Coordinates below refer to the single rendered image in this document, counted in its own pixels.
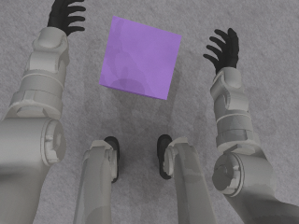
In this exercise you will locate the right robot upper arm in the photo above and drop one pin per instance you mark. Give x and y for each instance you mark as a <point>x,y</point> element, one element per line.
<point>249,184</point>

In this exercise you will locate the left robot foot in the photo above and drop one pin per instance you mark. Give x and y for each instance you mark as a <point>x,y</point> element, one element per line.
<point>115,144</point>

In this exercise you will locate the robot right hand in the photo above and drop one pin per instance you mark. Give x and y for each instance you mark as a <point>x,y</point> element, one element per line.
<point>228,56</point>

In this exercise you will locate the right robot thigh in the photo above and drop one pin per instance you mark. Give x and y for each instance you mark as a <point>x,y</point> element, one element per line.
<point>193,198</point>

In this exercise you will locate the left robot upper arm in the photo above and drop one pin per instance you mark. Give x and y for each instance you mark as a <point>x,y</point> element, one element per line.
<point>29,146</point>

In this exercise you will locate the carton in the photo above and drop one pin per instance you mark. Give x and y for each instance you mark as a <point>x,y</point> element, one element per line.
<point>139,59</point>

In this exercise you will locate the left robot forearm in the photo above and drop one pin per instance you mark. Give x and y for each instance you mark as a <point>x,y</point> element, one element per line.
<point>43,79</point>

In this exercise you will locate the right robot forearm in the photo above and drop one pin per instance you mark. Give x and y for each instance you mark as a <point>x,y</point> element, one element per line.
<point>233,120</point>

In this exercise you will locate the robot left hand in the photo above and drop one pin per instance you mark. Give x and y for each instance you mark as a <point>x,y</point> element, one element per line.
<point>59,18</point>

